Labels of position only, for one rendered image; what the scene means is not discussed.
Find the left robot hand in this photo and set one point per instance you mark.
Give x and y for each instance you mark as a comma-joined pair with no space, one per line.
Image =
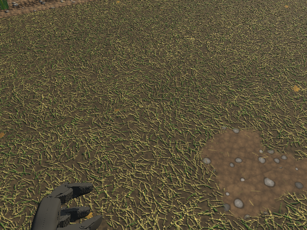
50,216

